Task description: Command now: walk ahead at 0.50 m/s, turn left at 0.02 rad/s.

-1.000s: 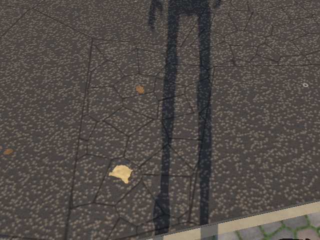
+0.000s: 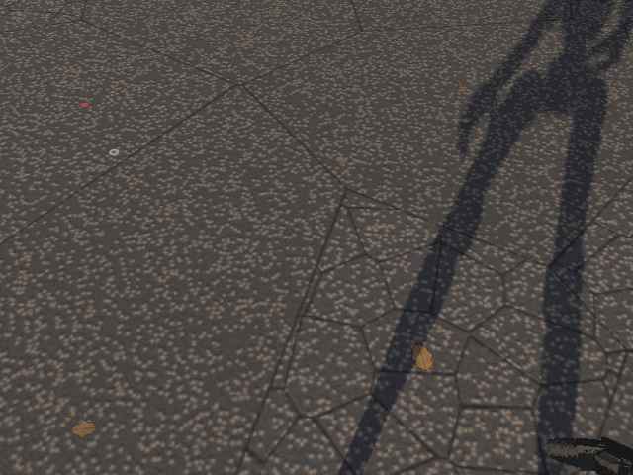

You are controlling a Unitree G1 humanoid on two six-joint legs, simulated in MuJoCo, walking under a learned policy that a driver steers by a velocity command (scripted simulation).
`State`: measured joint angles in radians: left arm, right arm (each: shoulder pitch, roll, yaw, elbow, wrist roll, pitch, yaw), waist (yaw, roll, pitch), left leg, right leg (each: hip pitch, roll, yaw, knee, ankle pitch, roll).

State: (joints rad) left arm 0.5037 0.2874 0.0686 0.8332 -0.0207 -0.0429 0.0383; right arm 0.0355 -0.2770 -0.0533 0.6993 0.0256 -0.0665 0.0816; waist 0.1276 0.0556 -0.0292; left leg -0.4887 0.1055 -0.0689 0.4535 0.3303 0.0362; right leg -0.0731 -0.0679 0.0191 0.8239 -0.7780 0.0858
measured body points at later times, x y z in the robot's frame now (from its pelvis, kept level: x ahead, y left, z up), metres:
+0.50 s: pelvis +0.29 +0.05 -0.07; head +0.32 +0.05 +0.38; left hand +0.55 +0.25 -0.13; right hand +0.22 -0.21 -0.21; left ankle +0.11 +0.15 -0.79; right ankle +0.45 -0.05 -0.79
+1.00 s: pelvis +0.56 +0.07 -0.06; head +0.58 +0.08 +0.39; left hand +0.53 +0.35 -0.19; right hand +0.77 -0.16 -0.15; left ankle +0.72 +0.21 -0.77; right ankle +0.45 -0.05 -0.79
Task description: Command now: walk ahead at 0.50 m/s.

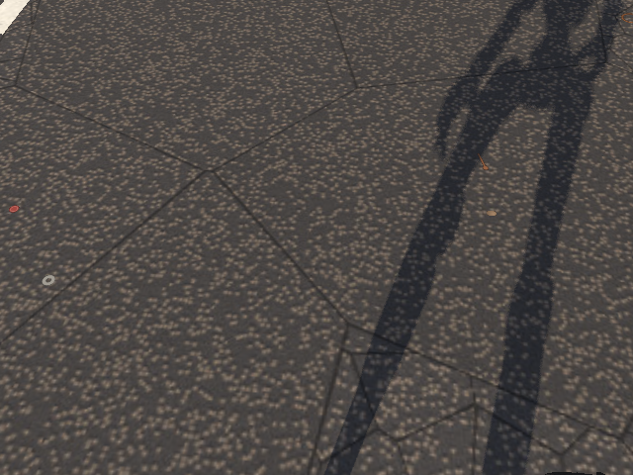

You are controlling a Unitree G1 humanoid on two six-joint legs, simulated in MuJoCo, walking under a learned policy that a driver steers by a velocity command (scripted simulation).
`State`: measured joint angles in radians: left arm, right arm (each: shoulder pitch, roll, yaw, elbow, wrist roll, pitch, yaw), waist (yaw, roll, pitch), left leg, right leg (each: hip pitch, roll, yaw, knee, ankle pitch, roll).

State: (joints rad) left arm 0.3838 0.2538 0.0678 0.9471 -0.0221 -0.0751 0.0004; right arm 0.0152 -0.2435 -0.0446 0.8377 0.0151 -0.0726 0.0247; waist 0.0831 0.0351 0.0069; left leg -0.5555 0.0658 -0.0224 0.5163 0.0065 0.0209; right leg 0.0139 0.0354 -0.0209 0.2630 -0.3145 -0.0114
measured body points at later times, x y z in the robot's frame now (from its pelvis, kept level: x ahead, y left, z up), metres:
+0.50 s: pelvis +0.26 +0.03 +0.00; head +0.28 +0.02 +0.45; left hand +0.48 +0.24 -0.11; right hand +0.21 -0.23 -0.14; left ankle +0.16 +0.13 -0.74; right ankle +0.42 -0.14 -0.69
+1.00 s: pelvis +0.53 -0.07 +0.01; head +0.55 -0.09 +0.45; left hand +0.69 +0.17 -0.11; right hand +0.63 -0.38 -0.09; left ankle +0.78 +0.01 -0.69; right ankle +0.43 -0.11 -0.74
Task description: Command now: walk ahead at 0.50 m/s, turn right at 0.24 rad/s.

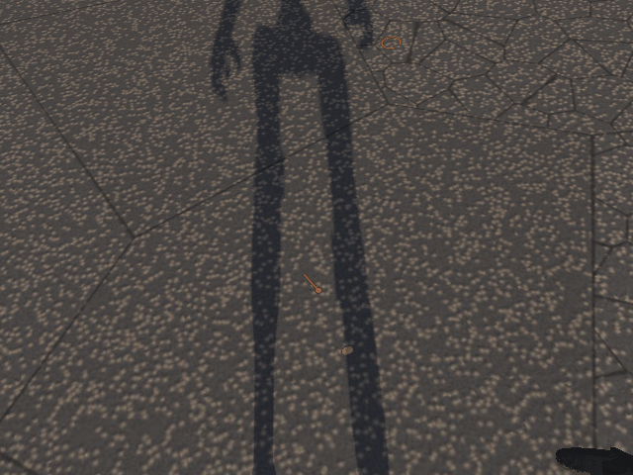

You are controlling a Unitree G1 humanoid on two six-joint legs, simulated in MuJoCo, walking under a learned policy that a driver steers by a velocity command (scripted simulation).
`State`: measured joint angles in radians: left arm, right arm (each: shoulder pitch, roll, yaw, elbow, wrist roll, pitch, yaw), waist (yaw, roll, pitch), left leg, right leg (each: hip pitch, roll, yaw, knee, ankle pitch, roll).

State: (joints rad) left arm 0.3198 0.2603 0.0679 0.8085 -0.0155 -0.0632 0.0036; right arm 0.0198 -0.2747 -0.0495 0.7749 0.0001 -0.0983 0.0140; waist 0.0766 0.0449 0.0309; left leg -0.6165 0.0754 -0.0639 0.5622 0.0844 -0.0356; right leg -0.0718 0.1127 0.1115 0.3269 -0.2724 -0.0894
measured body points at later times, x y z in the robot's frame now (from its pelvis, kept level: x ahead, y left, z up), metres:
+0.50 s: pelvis +0.28 +0.04 +0.00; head +0.31 +0.04 +0.45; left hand +0.49 +0.27 -0.09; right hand +0.27 -0.24 -0.13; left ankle +0.21 +0.14 -0.74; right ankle +0.45 -0.13 -0.70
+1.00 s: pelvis +0.54 +0.01 +0.00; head +0.56 +0.02 +0.45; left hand +0.51 +0.30 -0.13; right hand +0.77 -0.20 -0.10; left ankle +0.67 +0.20 -0.69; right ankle +0.48 -0.12 -0.74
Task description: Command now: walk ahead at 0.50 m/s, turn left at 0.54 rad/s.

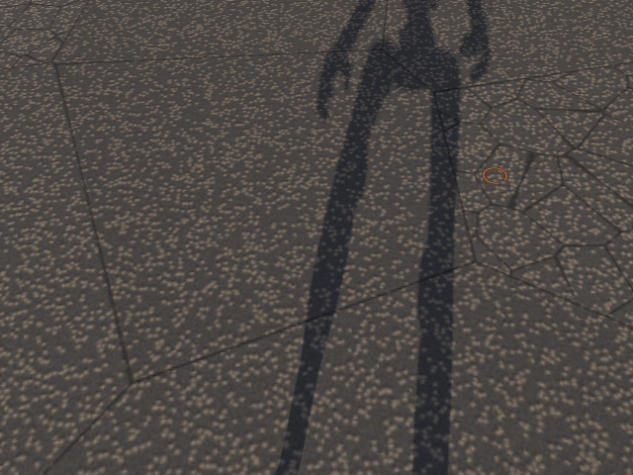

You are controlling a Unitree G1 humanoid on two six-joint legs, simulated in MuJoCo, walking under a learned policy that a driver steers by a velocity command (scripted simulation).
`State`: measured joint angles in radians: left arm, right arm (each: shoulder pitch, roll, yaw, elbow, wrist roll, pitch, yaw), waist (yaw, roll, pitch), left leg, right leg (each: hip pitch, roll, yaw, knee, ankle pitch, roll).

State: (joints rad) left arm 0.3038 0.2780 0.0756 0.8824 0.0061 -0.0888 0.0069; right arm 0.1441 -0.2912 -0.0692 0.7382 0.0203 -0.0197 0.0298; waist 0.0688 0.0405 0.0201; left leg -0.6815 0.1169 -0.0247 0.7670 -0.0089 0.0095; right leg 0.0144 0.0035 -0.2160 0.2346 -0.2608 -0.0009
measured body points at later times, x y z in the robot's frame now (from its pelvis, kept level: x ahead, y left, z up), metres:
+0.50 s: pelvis +0.27 +0.06 +0.00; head +0.30 +0.09 +0.45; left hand +0.42 +0.36 -0.08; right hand +0.41 -0.20 -0.10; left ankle +0.20 +0.13 -0.74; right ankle +0.50 -0.06 -0.69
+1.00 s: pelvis +0.54 +0.12 +0.00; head +0.57 +0.13 +0.45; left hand +0.41 +0.37 -0.12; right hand +0.84 +0.00 -0.08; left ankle +0.62 +0.33 -0.70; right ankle +0.52 -0.01 -0.74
